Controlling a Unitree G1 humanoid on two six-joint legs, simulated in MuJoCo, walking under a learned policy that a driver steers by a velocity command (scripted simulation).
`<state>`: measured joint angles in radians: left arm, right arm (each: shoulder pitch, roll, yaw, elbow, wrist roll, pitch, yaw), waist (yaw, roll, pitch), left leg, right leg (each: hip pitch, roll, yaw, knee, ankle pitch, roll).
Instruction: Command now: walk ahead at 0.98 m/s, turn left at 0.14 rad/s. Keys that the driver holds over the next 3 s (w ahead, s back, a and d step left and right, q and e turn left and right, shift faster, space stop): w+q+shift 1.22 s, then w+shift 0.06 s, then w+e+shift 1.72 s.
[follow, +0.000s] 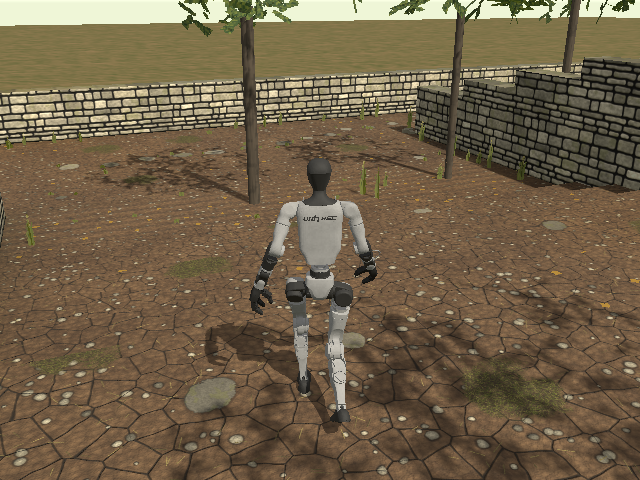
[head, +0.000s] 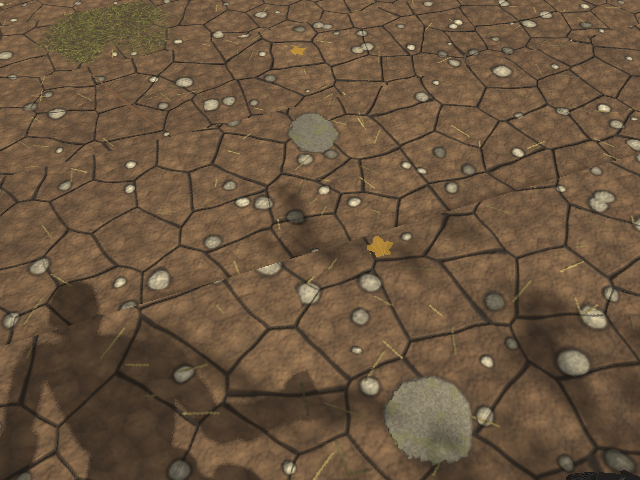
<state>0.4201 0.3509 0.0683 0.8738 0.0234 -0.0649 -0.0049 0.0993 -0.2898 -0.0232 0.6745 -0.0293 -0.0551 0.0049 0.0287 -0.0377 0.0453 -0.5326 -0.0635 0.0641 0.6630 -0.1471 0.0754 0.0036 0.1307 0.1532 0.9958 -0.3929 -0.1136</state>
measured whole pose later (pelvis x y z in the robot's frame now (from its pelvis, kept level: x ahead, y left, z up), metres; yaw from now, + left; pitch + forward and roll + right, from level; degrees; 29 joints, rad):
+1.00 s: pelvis +0.84 +0.23 +0.01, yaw +50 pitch -1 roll +0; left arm 0.16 0.27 0.01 0.67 0.06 -0.04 0.01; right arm 0.38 -0.32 -0.06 0.80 -0.02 -0.02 0.02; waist -0.04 0.01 0.07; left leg -0.21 -0.22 -0.07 0.60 -0.36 0.19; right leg -0.59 -0.12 0.12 1.07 -0.34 0.07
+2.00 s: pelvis +1.42 +0.88 -0.18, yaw +43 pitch +1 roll +3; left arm 0.06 0.36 0.10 0.69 0.04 0.00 -0.12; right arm 0.47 -0.32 -0.07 0.97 -0.02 -0.15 -0.05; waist -0.06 -0.03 0.03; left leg 0.12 0.00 0.30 0.51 -0.62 -0.04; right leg -0.66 -0.06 -0.08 0.65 0.52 -0.14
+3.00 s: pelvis +2.17 +1.23 -0.37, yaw -16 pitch -5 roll -2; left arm 0.32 0.29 0.08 0.84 0.05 0.00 0.02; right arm 0.18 -0.28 -0.02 0.81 -0.05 -0.08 0.03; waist 0.09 0.04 0.09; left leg -0.28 0.14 0.02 1.34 -0.56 -0.10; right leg -0.40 0.12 -0.15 0.90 -0.01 -0.29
